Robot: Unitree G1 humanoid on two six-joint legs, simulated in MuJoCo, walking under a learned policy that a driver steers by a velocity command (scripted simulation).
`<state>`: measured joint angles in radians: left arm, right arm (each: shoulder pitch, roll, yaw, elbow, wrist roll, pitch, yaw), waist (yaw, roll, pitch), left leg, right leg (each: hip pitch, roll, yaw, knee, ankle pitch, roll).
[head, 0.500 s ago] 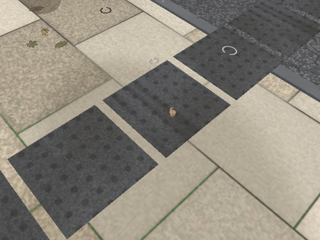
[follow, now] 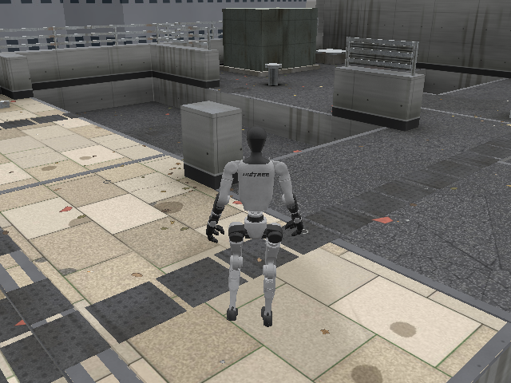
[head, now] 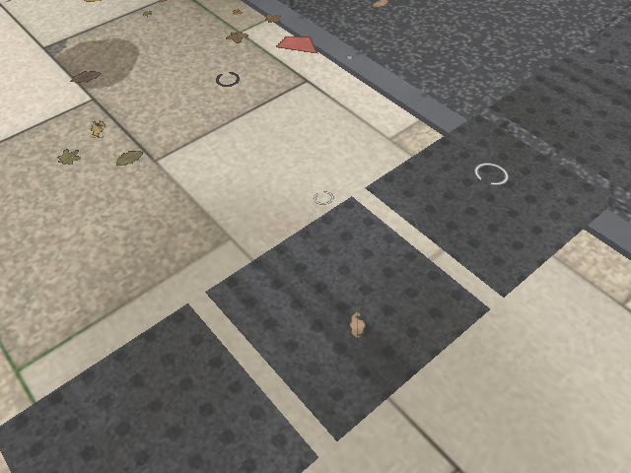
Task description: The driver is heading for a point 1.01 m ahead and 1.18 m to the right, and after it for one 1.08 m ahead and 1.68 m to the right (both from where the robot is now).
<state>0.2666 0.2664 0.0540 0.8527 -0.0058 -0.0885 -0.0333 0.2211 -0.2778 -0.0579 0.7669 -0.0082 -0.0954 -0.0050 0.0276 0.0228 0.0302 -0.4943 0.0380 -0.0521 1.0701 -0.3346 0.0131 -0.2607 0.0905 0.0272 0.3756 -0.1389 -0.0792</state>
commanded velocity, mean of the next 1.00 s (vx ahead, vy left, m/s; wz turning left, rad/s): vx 0.50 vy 0.00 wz -0.53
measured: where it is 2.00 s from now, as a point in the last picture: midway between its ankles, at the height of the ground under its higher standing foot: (547, 300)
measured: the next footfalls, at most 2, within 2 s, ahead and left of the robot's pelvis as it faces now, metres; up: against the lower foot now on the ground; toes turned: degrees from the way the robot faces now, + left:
left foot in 0.28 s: +0.34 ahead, +0.13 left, +0.00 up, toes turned -13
right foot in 0.80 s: +0.51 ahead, -0.21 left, +0.00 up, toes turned -31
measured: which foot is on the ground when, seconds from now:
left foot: up 0.00-0.26, down 0.28-0.82, up 0.84-1.00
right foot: down 0.00-0.30, up 0.32-0.78, down 0.80-1.00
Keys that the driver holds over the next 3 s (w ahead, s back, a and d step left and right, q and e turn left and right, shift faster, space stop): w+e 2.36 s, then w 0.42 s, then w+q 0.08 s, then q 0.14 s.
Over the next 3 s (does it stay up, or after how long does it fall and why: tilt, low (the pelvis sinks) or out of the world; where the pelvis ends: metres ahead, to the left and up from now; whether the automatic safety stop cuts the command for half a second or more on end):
stays up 0.92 -1.02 0.00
